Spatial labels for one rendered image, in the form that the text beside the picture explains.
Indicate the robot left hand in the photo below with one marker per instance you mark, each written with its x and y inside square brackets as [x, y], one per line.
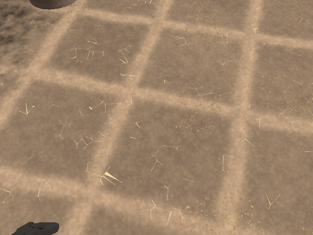
[40, 228]

